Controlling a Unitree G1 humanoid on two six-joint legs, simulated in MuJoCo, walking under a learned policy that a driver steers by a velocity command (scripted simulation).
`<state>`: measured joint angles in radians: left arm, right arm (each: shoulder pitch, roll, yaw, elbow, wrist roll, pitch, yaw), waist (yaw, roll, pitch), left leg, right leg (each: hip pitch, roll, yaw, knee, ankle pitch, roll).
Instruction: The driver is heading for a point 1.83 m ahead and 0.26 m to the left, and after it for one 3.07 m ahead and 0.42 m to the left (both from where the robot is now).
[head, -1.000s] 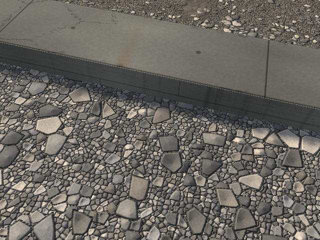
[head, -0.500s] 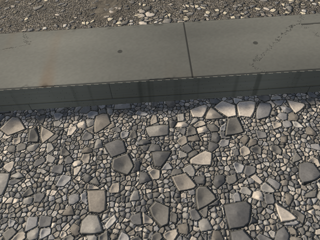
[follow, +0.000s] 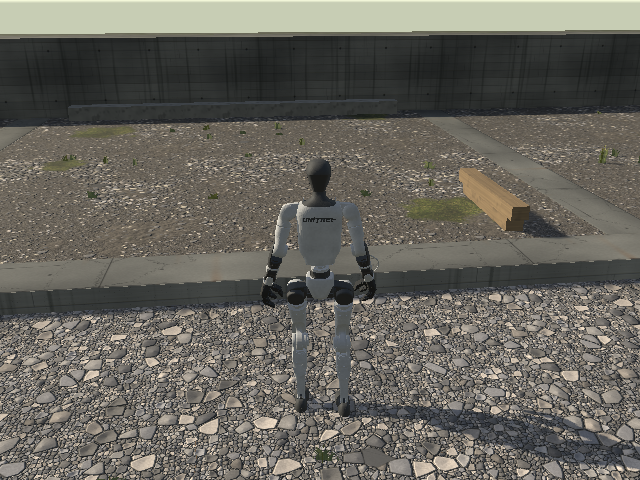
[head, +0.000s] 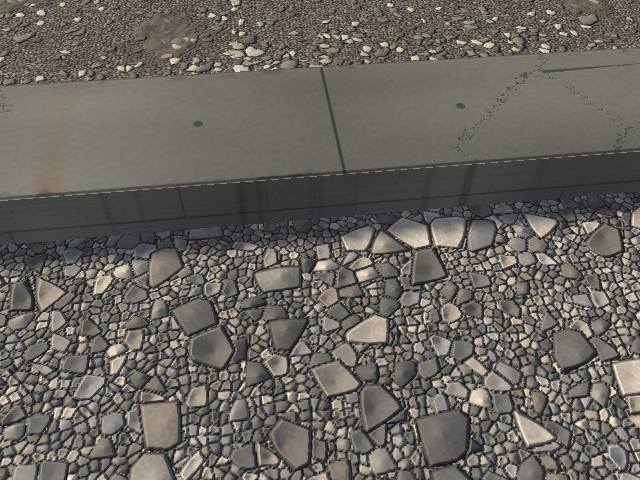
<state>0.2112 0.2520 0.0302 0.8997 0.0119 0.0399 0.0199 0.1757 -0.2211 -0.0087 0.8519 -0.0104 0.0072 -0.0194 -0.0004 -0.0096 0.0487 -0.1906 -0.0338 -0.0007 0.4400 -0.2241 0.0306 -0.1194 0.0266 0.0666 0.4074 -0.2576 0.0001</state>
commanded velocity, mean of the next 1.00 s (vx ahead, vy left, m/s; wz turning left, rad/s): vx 0.00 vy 0.00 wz -0.01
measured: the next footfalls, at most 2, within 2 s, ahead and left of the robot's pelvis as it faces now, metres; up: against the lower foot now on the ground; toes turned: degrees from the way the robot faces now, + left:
right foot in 1.96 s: +0.43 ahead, -0.04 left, +0.00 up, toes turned -3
